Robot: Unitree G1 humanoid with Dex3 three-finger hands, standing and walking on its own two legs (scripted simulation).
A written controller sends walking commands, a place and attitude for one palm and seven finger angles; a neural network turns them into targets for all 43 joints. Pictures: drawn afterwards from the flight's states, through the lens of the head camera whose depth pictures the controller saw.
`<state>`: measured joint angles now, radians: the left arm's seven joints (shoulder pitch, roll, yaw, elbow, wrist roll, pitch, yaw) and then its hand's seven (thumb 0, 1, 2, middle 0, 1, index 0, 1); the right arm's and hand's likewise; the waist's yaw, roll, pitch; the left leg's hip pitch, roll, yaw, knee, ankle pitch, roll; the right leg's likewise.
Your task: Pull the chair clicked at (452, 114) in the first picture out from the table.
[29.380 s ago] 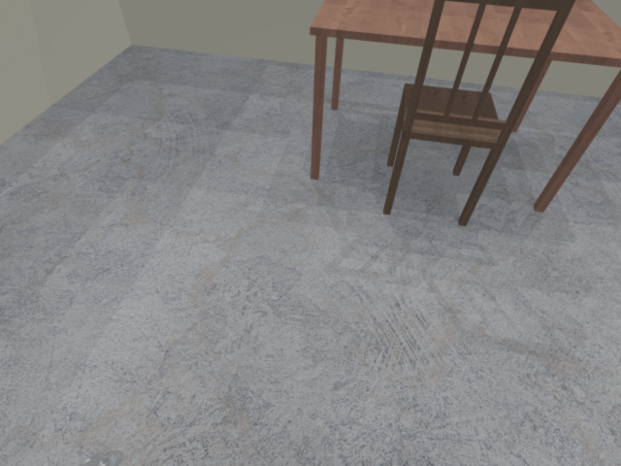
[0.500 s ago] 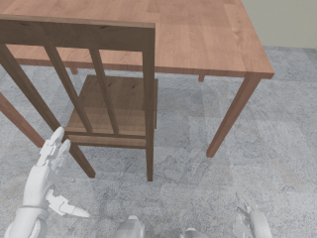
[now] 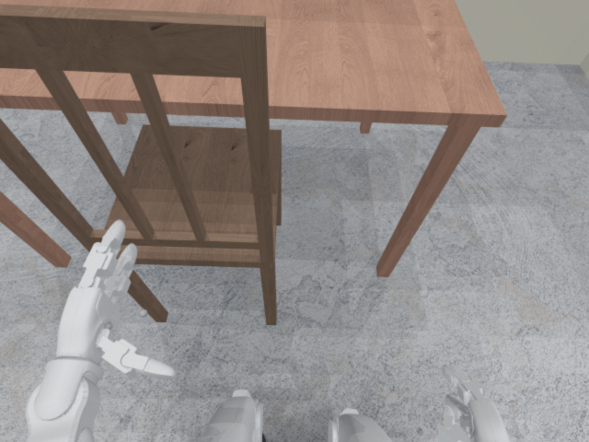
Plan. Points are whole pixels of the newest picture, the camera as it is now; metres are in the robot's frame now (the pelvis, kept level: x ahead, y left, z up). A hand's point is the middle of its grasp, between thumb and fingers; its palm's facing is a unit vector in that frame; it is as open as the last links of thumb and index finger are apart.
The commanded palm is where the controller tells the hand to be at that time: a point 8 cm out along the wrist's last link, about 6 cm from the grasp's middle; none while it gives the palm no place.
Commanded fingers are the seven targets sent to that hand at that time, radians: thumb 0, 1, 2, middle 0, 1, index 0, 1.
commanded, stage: aim the fingers beside a spindle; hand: left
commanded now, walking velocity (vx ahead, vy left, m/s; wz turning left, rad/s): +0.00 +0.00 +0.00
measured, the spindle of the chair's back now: (112, 173) +0.48 +0.30 +0.04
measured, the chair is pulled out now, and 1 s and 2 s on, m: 0.00 0.00 0.00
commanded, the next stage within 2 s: none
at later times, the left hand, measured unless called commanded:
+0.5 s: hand (165, 297) +0.30 +0.18 +0.01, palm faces -0.01 -1.00 -0.03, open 16.9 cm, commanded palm +0.28 +0.23 +0.01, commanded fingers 0.00 -0.50 0.30 -0.06 -0.08 -0.06 -0.08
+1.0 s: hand (190, 280) +0.33 +0.16 +0.00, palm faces -0.01 -1.00 -0.04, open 16.9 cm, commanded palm +0.31 +0.22 +0.00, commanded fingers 0.00 -0.50 0.30 -0.06 -0.08 -0.06 -0.08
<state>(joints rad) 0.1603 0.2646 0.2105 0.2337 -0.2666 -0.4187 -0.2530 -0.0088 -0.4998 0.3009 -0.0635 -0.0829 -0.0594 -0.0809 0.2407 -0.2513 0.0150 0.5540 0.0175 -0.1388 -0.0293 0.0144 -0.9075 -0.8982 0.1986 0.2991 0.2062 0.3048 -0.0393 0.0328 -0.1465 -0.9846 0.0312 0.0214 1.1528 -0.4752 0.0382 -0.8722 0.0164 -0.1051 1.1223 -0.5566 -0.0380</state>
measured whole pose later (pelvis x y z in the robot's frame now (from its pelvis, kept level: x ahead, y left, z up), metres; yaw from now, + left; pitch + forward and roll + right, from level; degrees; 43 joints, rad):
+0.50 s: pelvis -0.01 +0.00 -0.02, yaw +0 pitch +20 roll -3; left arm 0.02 0.24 0.17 0.32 -0.23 -0.46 -0.21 -0.01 -0.50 0.30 -0.06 -0.08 -0.06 -0.08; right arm 0.22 -0.25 0.02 0.56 0.01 -0.10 -0.01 0.01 -0.91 -0.90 0.20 0.30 0.21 0.30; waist -0.04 0.03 -0.17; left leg -1.07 0.03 0.03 1.22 -0.49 0.04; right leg -0.97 0.01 -0.10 1.20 -0.58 -0.04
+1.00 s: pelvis -0.01 +0.00 -0.03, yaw -1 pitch +21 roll -2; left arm -0.11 0.22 0.15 0.41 -0.19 -0.45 -0.13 -0.01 -0.50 0.30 -0.06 -0.08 -0.06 -0.08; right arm 0.24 -0.24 0.01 0.56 0.00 -0.04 0.01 0.01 -0.91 -0.90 0.20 0.30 0.21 0.30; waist -0.05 0.03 -0.17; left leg -1.15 0.04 0.04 1.27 -0.50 0.04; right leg -1.05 0.02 -0.09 1.26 -0.59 -0.04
